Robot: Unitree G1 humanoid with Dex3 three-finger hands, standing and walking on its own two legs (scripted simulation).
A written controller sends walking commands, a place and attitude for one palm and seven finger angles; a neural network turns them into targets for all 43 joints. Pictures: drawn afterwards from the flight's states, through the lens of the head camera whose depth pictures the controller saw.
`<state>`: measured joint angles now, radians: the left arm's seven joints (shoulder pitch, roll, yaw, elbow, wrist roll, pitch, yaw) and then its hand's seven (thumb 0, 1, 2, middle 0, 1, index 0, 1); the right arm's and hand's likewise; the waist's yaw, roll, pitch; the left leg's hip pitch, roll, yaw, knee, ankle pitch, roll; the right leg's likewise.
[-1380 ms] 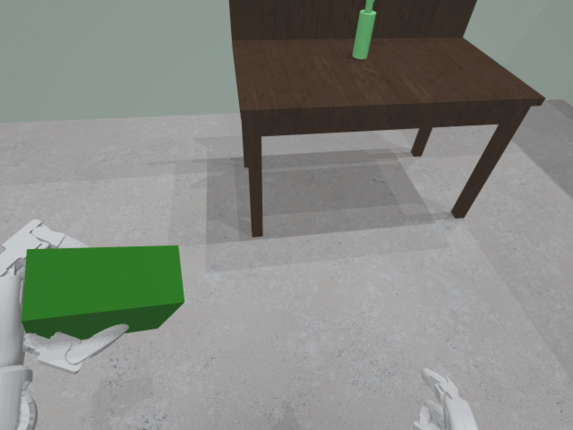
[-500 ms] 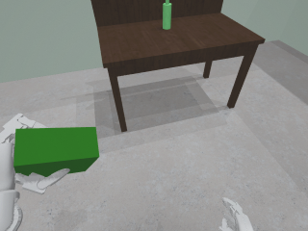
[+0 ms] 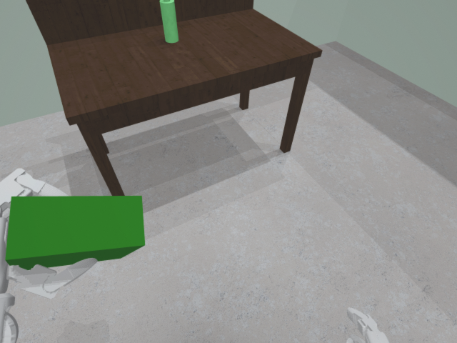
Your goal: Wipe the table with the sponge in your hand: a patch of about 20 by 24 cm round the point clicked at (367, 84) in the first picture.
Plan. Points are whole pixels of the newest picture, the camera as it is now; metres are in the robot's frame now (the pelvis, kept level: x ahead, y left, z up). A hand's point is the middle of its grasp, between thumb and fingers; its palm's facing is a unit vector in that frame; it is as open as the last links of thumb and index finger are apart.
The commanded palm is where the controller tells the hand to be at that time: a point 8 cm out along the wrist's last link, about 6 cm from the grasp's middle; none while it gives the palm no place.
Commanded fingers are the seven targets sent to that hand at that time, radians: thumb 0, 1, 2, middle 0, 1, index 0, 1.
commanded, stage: walk to a spot facing it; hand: left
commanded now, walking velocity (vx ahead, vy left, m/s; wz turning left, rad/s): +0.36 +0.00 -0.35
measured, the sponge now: (97, 232) +0.23 +0.19 +0.15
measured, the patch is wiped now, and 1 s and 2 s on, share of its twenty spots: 0.00 0.00 0.00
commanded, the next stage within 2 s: turn to face it in 1.02 s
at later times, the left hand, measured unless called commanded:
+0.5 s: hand (180, 130) +0.43 +0.12 +0.16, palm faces +0.21 -0.84 -0.50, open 10.5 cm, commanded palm +0.36 +0.18 +0.18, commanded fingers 0.00 0.10 1.30 -1.20 -1.60 -1.20 -1.60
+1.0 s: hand (203, 81) +0.57 +0.10 +0.17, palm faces +0.27 -0.90 -0.34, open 10.5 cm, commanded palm +0.52 +0.15 +0.18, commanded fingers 0.00 0.10 1.30 -1.20 -1.60 -1.20 -1.60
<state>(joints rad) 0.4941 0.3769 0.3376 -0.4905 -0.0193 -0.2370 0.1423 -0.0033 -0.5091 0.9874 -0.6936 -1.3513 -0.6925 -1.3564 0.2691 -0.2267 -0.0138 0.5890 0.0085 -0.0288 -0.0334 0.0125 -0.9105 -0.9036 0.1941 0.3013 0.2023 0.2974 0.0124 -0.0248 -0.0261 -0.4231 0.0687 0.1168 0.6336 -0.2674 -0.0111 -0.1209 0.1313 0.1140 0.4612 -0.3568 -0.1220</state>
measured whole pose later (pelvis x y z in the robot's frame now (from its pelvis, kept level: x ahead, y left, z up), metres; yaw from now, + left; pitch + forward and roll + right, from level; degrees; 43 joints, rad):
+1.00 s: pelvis +0.30 -0.10 -0.01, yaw -11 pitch -2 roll +0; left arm 0.36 0.32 0.34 -0.46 -0.01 -0.19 0.16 0.00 -0.51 0.99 -0.69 -1.35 -0.69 -1.36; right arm 0.20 -0.12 0.03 0.59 0.00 -0.08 -0.04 0.01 -0.91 -0.90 0.20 0.30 0.20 0.30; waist 0.01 -0.01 0.05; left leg -0.31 0.12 0.14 0.60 -0.24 -0.01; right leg -0.41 -0.06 -0.08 1.00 -0.47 0.01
